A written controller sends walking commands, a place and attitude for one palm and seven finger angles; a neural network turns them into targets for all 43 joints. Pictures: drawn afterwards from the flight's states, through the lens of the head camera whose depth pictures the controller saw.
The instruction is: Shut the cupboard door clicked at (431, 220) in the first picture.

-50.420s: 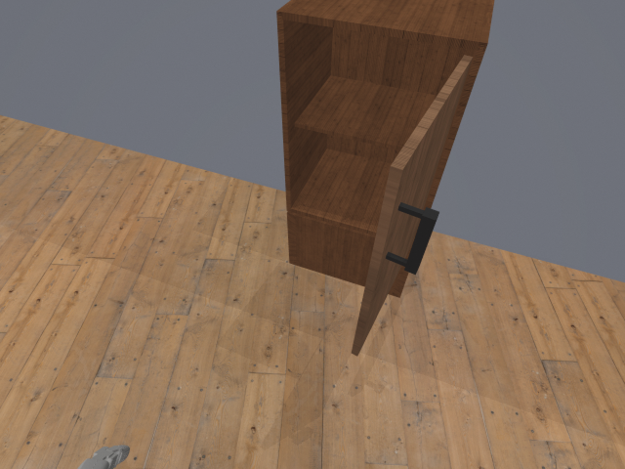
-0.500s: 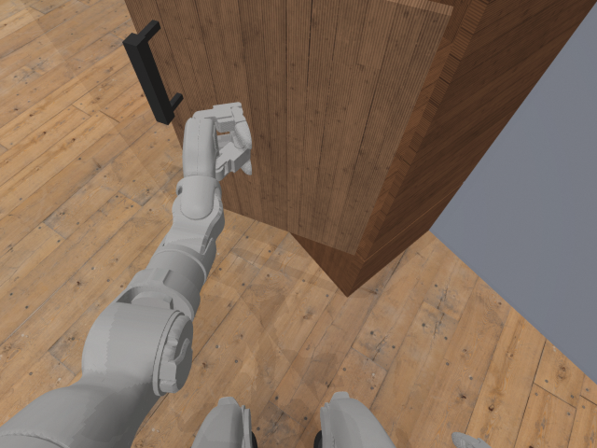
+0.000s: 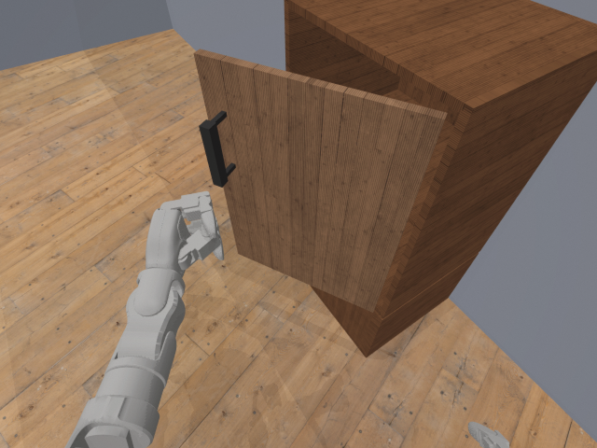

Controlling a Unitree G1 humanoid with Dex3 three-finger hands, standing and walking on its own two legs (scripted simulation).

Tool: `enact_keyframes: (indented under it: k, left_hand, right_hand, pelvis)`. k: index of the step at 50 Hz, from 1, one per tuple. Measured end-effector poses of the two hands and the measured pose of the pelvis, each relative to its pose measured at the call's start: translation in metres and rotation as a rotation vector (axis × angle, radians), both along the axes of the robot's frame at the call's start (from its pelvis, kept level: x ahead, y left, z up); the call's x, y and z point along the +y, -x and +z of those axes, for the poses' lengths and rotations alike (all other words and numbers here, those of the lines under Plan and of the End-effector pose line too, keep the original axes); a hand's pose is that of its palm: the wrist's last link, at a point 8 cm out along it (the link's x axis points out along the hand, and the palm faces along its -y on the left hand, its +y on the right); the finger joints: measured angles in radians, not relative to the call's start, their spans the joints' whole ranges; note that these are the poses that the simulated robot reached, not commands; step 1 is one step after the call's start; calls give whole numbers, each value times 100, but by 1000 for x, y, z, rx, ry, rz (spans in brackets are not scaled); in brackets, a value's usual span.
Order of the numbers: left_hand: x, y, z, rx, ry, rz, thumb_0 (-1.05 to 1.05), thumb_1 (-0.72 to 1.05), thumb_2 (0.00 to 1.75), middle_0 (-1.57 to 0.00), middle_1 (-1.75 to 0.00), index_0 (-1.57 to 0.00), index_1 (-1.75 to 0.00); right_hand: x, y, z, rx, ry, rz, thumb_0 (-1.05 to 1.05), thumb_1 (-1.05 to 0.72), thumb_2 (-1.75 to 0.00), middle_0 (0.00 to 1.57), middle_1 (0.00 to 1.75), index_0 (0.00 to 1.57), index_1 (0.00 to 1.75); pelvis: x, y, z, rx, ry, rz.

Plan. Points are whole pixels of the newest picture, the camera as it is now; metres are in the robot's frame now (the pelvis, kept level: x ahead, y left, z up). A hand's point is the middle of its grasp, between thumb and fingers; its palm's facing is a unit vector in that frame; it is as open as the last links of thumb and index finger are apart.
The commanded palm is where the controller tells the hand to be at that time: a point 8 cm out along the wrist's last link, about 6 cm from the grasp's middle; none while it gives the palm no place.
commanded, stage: draw the hand back to the body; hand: left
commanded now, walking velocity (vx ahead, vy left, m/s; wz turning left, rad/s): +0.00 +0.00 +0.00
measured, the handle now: (220, 149) +0.64 +0.16 +0.02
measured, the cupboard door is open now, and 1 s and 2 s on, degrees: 30 30 30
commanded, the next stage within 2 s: step back with the hand held close in 1.10 s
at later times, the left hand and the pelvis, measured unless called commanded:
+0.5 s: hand (57, 294) +0.25 +0.24 +0.16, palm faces +0.27 -0.92 -0.29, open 4.4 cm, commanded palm +0.20 +0.29 +0.18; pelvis +0.02 +0.03 +0.04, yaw +1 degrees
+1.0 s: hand out of the picture +0.19 +0.29 +0.18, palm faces +0.46 -0.80 -0.37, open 7.3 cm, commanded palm +0.14 +0.32 +0.21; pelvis +0.01 +0.02 +0.04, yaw +1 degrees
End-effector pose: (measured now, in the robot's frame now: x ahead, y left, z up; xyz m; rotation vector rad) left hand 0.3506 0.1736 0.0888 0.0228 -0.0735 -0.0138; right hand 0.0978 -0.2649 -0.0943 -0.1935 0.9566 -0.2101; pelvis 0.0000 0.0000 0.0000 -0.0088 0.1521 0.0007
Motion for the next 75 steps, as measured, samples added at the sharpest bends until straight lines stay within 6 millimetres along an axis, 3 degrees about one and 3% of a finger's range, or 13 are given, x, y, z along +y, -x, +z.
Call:
enact_keyframes:
  k: [8,16,21,26,33,40,49,60,75]
  left_hand:
    - [35,45,26,41,-140,44,1,90,90,-117,-136,-117,-137]
    - [79,93,53,68,-207,182,1,90,90,-98,-115,-98,-115]
    - [98,119,70,55,-236,248,1,90,90,-85,-100,-84,-101]
    - [118,141,86,41,-284,315,1,89,90,-71,-85,-71,-86]
    - [149,173,110,15,-379,436,1,89,90,-52,-64,-52,-65]
    - [166,204,130,-21,-455,530,1,89,90,-34,-44,-34,-45]
    - [150,201,109,14,-374,521,1,89,90,-23,-32,-23,-33]
    - [139,196,128,-50,-425,490,1,89,90,-21,-30,-21,-31]
    - [143,198,119,-1,-498,438,1,89,90,-21,-30,-21,-30]
  right_hand:
    - [28,-68,39,-191,-24,22,1,-91,-90,19,30,20,30]
    - [74,-103,58,-252,-63,136,1,-91,-90,20,30,20,30]
    - [93,-107,60,-256,-84,185,1,-91,-90,20,30,20,30]
    - [100,-104,57,-244,-91,200,1,-91,-90,20,30,20,30]
    - [91,-94,52,-226,-79,187,1,-91,-90,20,30,20,30]
    - [78,-92,53,-245,-57,173,2,-91,-90,20,30,20,30]
    - [66,-91,57,-266,-31,174,2,-91,-90,20,30,20,30]
    - [58,-90,58,-296,-46,151,1,-91,-90,20,30,20,30]
    - [42,-79,43,-166,-4,80,1,-91,-90,20,30,20,30]
  pelvis:
    - [9,-5,17,-87,-8,-6]
    - [19,-10,31,-162,-1,14]
    - [25,-14,36,-189,-1,18]
    - [29,-16,38,-204,-1,19]
    - [30,-17,39,-213,0,17]
    - [28,-16,40,-221,0,19]
    - [21,-9,40,-225,-6,23]
    - [11,-12,40,-231,-4,12]
    - [18,-9,36,-136,-2,29]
